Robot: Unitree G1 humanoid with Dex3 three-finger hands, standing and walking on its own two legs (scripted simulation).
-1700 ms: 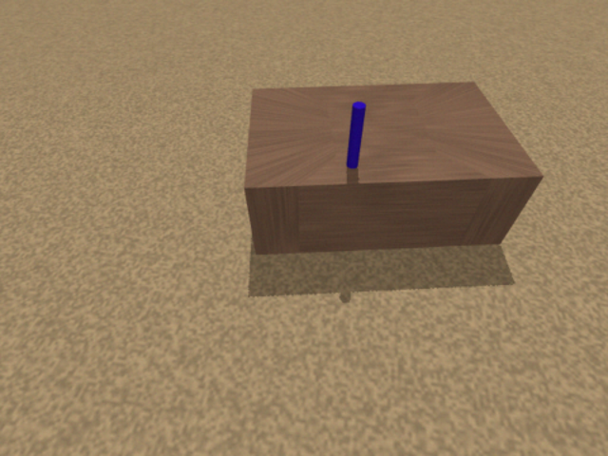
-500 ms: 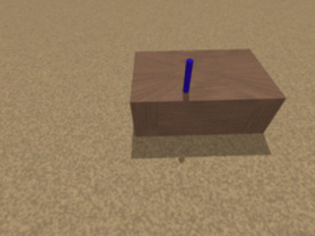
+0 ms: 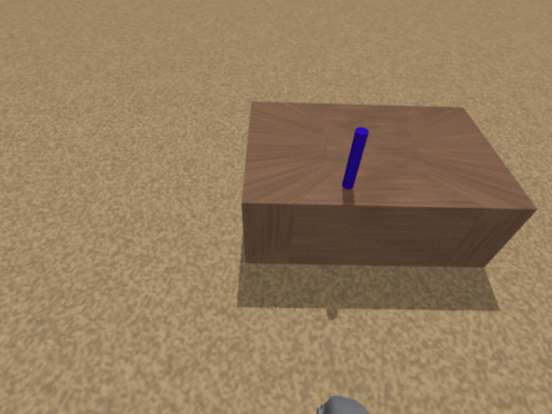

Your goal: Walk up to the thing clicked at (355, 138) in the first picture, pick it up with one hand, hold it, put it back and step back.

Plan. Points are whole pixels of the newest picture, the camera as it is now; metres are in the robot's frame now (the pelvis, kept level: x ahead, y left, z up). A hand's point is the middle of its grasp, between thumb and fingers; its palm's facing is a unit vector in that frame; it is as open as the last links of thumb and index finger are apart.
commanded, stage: walk up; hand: right
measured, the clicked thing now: (354, 160) +0.95 -0.27 -0.26
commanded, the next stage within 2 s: none
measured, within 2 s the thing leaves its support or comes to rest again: neither
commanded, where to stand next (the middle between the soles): +0.53 -0.06 m, yaw +0 degrees
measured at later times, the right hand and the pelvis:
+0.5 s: hand (451, 330) +0.30 -0.32 -0.14, palm faces -0.06 +0.94 -0.34, open 7.4 cm; pelvis +0.22 -0.06 +0.00, yaw +0 degrees
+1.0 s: hand (429, 271) +0.43 -0.32 -0.14, palm faces -0.02 +0.93 -0.37, open 7.4 cm; pelvis +0.39 -0.05 -0.01, yaw -1 degrees
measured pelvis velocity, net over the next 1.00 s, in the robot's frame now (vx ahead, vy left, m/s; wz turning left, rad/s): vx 0.39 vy -0.05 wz -0.01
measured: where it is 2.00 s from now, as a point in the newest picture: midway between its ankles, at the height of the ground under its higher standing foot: (290, 345)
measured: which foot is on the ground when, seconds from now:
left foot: down 0.00-0.22, up 0.24-0.62, down 0.64-1.00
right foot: up 0.00-0.16, down 0.18-0.66, up 0.68-1.00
